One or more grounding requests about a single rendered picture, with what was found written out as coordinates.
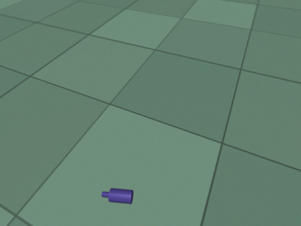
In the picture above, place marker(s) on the bottle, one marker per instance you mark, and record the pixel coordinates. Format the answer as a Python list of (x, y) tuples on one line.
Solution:
[(119, 195)]

